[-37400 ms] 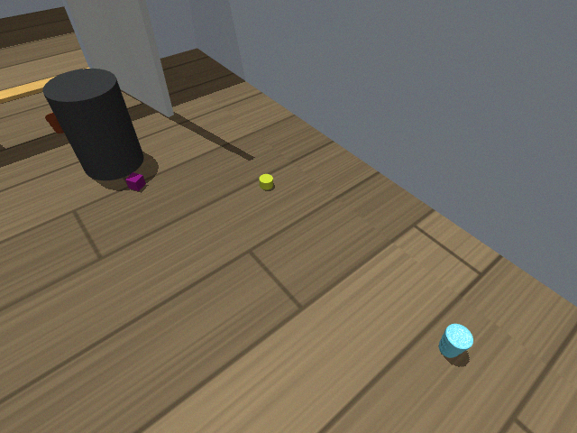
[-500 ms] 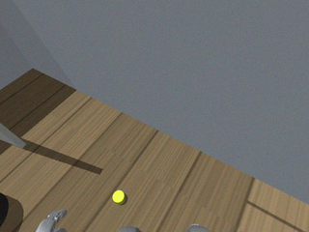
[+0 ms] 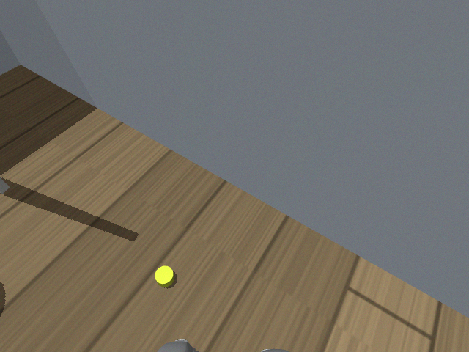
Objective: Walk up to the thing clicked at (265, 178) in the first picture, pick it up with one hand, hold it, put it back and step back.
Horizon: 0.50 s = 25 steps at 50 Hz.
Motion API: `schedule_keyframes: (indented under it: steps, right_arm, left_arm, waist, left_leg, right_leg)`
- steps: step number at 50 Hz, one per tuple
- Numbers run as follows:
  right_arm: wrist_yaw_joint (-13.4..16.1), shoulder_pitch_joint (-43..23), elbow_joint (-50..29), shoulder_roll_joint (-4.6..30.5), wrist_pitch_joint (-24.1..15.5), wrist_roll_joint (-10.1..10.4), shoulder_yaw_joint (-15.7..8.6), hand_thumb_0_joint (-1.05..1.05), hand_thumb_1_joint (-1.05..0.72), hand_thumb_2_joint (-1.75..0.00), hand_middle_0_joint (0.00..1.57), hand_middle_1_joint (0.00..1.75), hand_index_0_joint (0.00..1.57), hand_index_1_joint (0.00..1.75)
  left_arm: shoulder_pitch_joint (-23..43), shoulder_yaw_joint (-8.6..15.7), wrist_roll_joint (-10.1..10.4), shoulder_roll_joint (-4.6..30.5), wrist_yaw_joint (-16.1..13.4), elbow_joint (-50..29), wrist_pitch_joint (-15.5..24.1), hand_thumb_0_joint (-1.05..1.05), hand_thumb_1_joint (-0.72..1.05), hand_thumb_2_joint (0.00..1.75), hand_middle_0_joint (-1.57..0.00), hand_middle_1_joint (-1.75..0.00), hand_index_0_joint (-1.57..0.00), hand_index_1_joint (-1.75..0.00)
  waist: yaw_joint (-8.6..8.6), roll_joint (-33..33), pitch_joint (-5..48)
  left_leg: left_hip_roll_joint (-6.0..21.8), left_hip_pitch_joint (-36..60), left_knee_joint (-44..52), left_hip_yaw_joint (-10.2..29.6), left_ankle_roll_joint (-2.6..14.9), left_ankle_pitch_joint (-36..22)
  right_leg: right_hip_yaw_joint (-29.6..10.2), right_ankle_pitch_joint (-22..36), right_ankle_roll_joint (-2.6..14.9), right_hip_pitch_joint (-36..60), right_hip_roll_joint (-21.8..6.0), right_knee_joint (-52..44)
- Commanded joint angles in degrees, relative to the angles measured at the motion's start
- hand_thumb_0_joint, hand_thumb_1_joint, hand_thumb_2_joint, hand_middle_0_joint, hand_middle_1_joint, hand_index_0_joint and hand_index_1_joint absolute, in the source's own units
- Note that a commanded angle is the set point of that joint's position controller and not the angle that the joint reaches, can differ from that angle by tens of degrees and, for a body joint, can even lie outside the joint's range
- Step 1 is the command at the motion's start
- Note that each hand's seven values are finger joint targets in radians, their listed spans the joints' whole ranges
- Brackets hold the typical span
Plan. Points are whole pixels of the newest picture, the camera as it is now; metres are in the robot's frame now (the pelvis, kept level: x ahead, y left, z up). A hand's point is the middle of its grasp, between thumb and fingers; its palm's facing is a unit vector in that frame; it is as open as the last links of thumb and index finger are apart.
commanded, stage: walk up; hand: left
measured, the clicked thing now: (164, 276) +0.45 +0.25 -0.73
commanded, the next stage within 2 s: stand in 1.84 s
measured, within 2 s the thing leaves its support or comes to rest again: neither
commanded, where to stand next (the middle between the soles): +0.07 -0.01 m, yaw +3 degrees
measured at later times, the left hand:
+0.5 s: hand out of the picture +0.07 +0.30 -0.16, palm faces +0.01 -0.92 -0.38, open 7.4 cm
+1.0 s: hand out of the picture -0.01 +0.25 -0.12, palm faces +0.06 -0.91 -0.42, open 7.4 cm
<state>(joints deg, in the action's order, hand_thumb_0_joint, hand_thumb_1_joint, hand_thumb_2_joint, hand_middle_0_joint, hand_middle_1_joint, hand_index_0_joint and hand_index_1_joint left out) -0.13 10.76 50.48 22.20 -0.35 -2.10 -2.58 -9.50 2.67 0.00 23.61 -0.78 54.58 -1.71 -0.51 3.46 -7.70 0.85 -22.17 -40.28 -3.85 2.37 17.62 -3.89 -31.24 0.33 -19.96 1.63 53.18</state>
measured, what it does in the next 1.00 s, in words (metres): steps on the spot: right foot, then left foot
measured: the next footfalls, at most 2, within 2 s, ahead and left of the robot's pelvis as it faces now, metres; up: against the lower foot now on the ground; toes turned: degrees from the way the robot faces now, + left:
right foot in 0.06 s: +0.00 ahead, -0.12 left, +0.00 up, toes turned -1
left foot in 0.40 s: +0.19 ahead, +0.13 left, +0.00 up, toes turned +2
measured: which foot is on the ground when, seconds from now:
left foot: down 0.00-0.10, up 0.12-0.38, down 0.40-0.78, up 0.80-1.00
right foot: up 0.00-0.04, down 0.06-0.44, up 0.46-0.70, down 0.72-1.00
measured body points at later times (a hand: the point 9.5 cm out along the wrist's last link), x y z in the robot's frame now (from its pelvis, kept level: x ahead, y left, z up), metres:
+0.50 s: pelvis +0.02 +0.02 -0.01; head +0.06 +0.03 +0.44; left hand +0.07 +0.35 -0.13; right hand +0.11 -0.30 -0.11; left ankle +0.15 +0.13 -0.72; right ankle -0.04 -0.13 -0.69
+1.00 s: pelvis +0.00 -0.03 +0.02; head +0.02 -0.05 +0.47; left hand -0.01 +0.29 -0.09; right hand +0.08 -0.35 -0.11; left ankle -0.01 +0.11 -0.68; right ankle -0.03 -0.13 -0.72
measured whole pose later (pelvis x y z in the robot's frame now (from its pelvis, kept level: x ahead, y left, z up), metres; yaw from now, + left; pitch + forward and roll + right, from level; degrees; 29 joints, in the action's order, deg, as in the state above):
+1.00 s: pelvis +0.00 -0.03 +0.02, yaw +2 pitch -1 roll +1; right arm -0.8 14.2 54.5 24.4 0.5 -0.6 -3.0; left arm -19.5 4.4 -2.2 21.1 1.1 53.6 1.5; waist 2.9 -1.6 -3.1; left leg -2.0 -22.4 -49.6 2.8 0.3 23.7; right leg 3.6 -20.5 1.8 -11.0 -1.9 32.0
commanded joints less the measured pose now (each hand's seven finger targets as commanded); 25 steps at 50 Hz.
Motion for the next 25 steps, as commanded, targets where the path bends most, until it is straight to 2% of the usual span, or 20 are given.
schedule_keyframes:
  steps: [1, 2, 3, 4, 5, 6, 7, 8, 10, 11, 12, 14, 17, 19, 20, 21, 22, 23, 24, 25]
  right_arm:
    - [0.1, 6.2, -3.0, 18.9, -0.6, -0.5, -5.7, 0.00, -0.90, -0.90, 0.20, 0.30, 0.20, 0.30]
    - [-0.2, 4.4, -3.7, 18.9, -0.5, -0.4, -5.6, 0.00, -0.90, -0.90, 0.20, 0.30, 0.20, 0.30]
    - [-0.5, 2.9, -4.2, 18.0, -0.4, -0.1, -5.2, 0.00, -0.90, -0.90, 0.20, 0.30, 0.20, 0.30]
    - [-0.6, 0.8, -5.0, 14.9, -0.6, 0.4, -4.1, 0.00, -0.90, -0.90, 0.20, 0.30, 0.20, 0.30]
    - [-0.9, -3.7, -7.4, 9.5, -1.1, 1.2, -2.4, 0.00, -0.90, -0.90, 0.20, 0.30, 0.20, 0.30]
    - [-0.3, -8.6, -8.3, 12.3, -1.4, 0.8, -2.9, 0.00, -0.90, -0.90, 0.20, 0.30, 0.20, 0.30]
    - [-0.2, -7.3, -7.3, 14.7, -2.0, 0.7, -3.8, 0.00, -0.90, -0.90, 0.20, 0.30, 0.20, 0.30]
    - [-0.5, -3.1, -6.1, 15.2, -2.7, 1.1, -4.0, 0.00, -0.90, -0.90, 0.20, 0.30, 0.20, 0.30]
    - [-1.0, -0.2, -4.5, 13.4, -3.0, 1.6, -3.8, 0.00, -0.90, -0.90, 0.20, 0.30, 0.20, 0.30]
    - [-1.1, 1.4, -4.0, 12.5, -3.1, 1.7, -3.5, 0.00, -0.90, -0.90, 0.20, 0.30, 0.20, 0.30]
    - [-1.2, 1.3, -4.0, 12.2, -3.2, 1.7, -3.3, 0.00, -0.90, -0.90, 0.20, 0.30, 0.20, 0.30]
    - [-1.1, 1.9, -3.4, 11.2, -3.1, 2.1, -3.0, 0.00, -0.90, -0.90, 0.20, 0.30, 0.20, 0.30]
    - [-0.2, 4.2, -1.1, 9.4, -3.6, 2.7, -3.0, 0.00, -0.90, -0.90, 0.20, 0.30, 0.20, 0.30]
    - [1.4, 8.9, 0.7, 11.5, -3.5, 2.0, -3.9, 0.00, -0.90, -0.90, 0.20, 0.30, 0.20, 0.30]
    - [2.1, 10.6, 1.0, 13.8, -3.7, 1.3, -4.4, 0.00, -0.90, -0.90, 0.20, 0.30, 0.20, 0.30]
    - [2.7, 10.5, 0.5, 16.8, -3.9, 0.8, -4.8, 0.00, -0.90, -0.90, 0.20, 0.30, 0.20, 0.30]
    - [3.1, 7.3, -1.7, 18.1, -4.1, 1.2, -4.5, 0.00, -0.90, -0.90, 0.20, 0.30, 0.20, 0.30]
    - [3.1, 2.9, -2.4, 18.7, -3.9, 2.2, -4.5, 0.00, -0.90, -0.90, 0.20, 0.30, 0.20, 0.30]
    - [3.1, 0.7, -2.6, 17.5, -3.6, 2.1, -4.4, 0.00, -0.90, -0.90, 0.20, 0.30, 0.20, 0.30]
    - [3.1, -0.3, -2.9, 16.8, -3.4, 1.9, -4.1, 0.00, -0.90, -0.90, 0.20, 0.30, 0.20, 0.30]
  left_arm:
    - [-0.5, 3.2, -2.1, 12.2, 0.7, -4.1, 3.5, 0.00, 0.90, 0.90, -0.20, -0.30, -0.20, -0.30]
    - [-3.4, 3.3, -2.2, 11.6, 0.9, -3.2, 3.9, 0.00, 0.90, 0.90, -0.20, -0.30, -0.20, -0.30]
    - [-5.8, 3.6, -2.3, 11.1, 1.2, -2.0, 4.3, 0.00, 0.90, 0.90, -0.20, -0.30, -0.20, -0.30]
    - [-9.4, 4.2, -2.5, 12.1, 1.1, -1.0, 4.9, 0.00, 0.90, 0.90, -0.20, -0.30, -0.20, -0.30]
    - [-12.9, 5.5, -2.8, 16.6, 0.9, -1.1, 5.4, 0.00, 0.90, 0.90, -0.20, -0.30, -0.20, -0.30]
    - [-12.3, 6.0, -2.5, 19.7, 0.9, -1.8, 5.2, 0.00, 0.90, 0.90, -0.20, -0.30, -0.20, -0.30]
    - [-9.6, 5.8, -2.3, 19.6, 1.1, -3.3, 5.2, 0.00, 0.90, 0.90, -0.20, -0.30, -0.20, -0.30]
    - [-7.9, 5.6, -1.6, 17.4, 1.3, -4.2, 5.3, 0.00, 0.90, 0.90, -0.20, -0.30, -0.20, -0.30]
    - [-7.5, 4.8, -1.0, 14.3, 1.0, -4.7, 6.1, 0.00, 0.90, 0.90, -0.20, -0.30, -0.20, -0.30]
    - [-7.4, 4.8, -1.0, 14.3, 1.0, -5.1, 6.3, 0.00, 0.90, 0.90, -0.20, -0.30, -0.20, -0.30]
    - [-8.4, 4.6, -1.0, 14.1, 1.2, -5.5, 6.2, 0.00, 0.90, 0.90, -0.20, -0.30, -0.20, -0.30]
    - [-5.0, 4.1, -1.5, 13.3, 1.4, -6.8, 5.2, 0.00, 0.90, 0.90, -0.20, -0.30, -0.20, -0.30]
    - [-2.0, 3.3, -0.7, 12.0, 1.2, -8.2, 3.0, 0.00, 0.90, 0.90, -0.20, -0.30, -0.20, -0.30]
    - [-2.6, 2.2, 0.2, 9.3, 1.0, -9.2, 1.8, 0.00, 0.90, 0.90, -0.20, -0.30, -0.20, -0.30]
    - [-4.7, 1.5, 0.7, 7.1, 0.8, -8.9, 1.3, 0.00, 0.90, 0.90, -0.20, -0.30, -0.20, -0.30]
    - [-7.9, 1.3, 1.0, 6.1, 0.6, -9.0, 0.9, 0.00, 0.90, 0.90, -0.20, -0.30, -0.20, -0.30]
    - [-11.8, 1.6, 1.2, 7.2, 0.2, -7.5, -0.3, 0.00, 0.90, 0.90, -0.20, -0.30, -0.20, -0.30]
    - [-12.7, 2.1, 0.9, 10.1, -0.3, -5.8, -1.6, 0.00, 0.90, 0.90, -0.20, -0.30, -0.20, -0.30]
    - [-10.5, 2.6, 0.6, 11.9, -0.3, -4.8, -1.7, 0.00, 0.90, 0.90, -0.20, -0.30, -0.20, -0.30]
    - [-9.8, 3.1, 0.5, 12.1, 0.0, -4.4, -1.7, 0.00, 0.90, 0.90, -0.20, -0.30, -0.20, -0.30]
  waist:
    - [-3.34, -13.2, 10.8]
    - [-1.53, -12.5, 8.8]
    - [0.15, -11.4, 6.7]
    - [2.73, -7.9, 5.3]
    - [5.68, 7.6, 3.8]
    - [7.52, 7.3, -3.6]
    - [5.83, 3.5, -8.4]
    - [3.76, 0.8, -8.9]
    - [1.79, 1.0, -6.1]
    - [1.52, 3.1, -3.9]
    - [2.44, 4.0, -2.2]
    - [1.74, 7.3, -0.7]
    - [0.27, 6.4, 3.7]
    - [-2.16, 0.4, 7.0]
    - [-2.85, -3.9, 8.6]
    - [-1.81, -10.5, 11.2]
    - [1.27, -7.7, 12.4]
    - [1.66, -8.6, 12.8]
    - [1.29, -6.6, 10.8]
    - [1.49, -6.6, 10.4]
  left_leg:
    - [17.4, 18.4, 16.0, 25.4, 13.59, 13.0]
    - [16.3, 13.5, 15.4, 23.0, 12.35, 11.3]
    - [13.1, 6.7, 13.3, 18.4, 9.53, 8.4]
    - [9.2, -5.0, 6.5, 13.2, 5.46, 5.5]
    - [-0.5, -18.9, -8.2, 4.0, 0.30, 9.4]
    - [-1.9, -25.4, -14.1, 5.6, -0.84, 15.0]
    - [0.1, -22.1, -16.6, 10.6, -0.63, 13.4]
    - [0.8, -21.7, -15.4, 10.8, -0.57, 11.1]
    - [0.0, -21.3, -12.3, 10.5, -0.88, 6.2]
    - [-0.4, -18.0, -12.2, 9.0, -1.27, 4.5]
    - [-0.4, -13.6, -10.3, 7.2, -1.53, 3.7]
    - [-0.3, -3.6, -4.0, 3.0, -2.43, 0.8]
    - [-2.0, 11.7, 8.6, 0.5, -2.65, -15.1]
    - [-3.0, 20.8, 11.6, -0.4, -1.76, -21.2]
    - [1.1, 23.6, 11.7, 4.3, -0.55, -24.8]
    - [11.9, 24.4, 14.1, 19.7, 3.78, -28.0]
    - [21.0, 16.4, 18.2, 33.1, 9.22, -22.8]
    - [24.1, 11.9, 21.2, 37.7, 13.42, -11.0]
    - [21.4, 8.5, 22.8, 35.7, 12.15, -5.5]
    - [17.5, 6.1, 23.1, 29.0, 8.93, -0.9]
  right_leg:
    - [2.8, -7.3, 1.53, -4.8, -1.7, -15.3]
    - [3.9, -2.8, 2.53, 0.2, -1.4, -21.4]
    - [5.2, 3.7, 3.50, 7.7, -0.4, -28.5]
    - [-0.3, 6.2, 5.27, 18.5, -2.9, -32.2]
    - [-22.7, -4.5, 9.70, 22.9, -13.4, -37.9]
    - [-35.7, -10.7, 15.28, 15.8, -23.0, -42.2]
    - [-35.6, -9.6, 17.25, 8.8, -25.5, -42.8]
    - [-28.2, -1.6, 16.16, 11.7, -23.2, -40.0]
    - [-15.7, 14.2, 11.30, 18.3, -16.8, -37.9]
    - [-12.1, 20.0, 11.28, 17.6, -15.6, -37.0]
    - [-9.2, 22.9, 11.03, 14.9, -14.5, -36.1]
    - [-2.5, 27.0, 10.06, 7.3, -12.4, -34.1]
    - [3.4, 35.2, 7.29, 2.2, -9.9, -23.6]
    - [4.6, 32.6, 4.75, -1.1, -6.7, -12.1]
    - [3.0, 25.1, 3.51, -3.7, -4.5, -7.9]
    - [2.1, 8.7, 2.11, -7.0, -0.5, 0.7]
    - [-3.3, -2.3, 1.07, -2.5, 0.6, 7.9]
    - [-4.2, -3.9, 1.48, -0.2, -2.9, 10.6]
    - [-5.4, -2.6, 1.58, 0.2, -3.5, 11.1]
    - [-6.6, -1.4, 2.16, 0.9, -3.2, 9.8]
